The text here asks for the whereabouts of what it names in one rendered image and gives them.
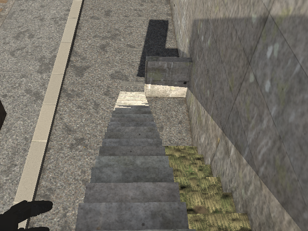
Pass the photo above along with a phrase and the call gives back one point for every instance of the left robot hand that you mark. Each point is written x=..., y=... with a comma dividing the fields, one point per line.
x=21, y=211

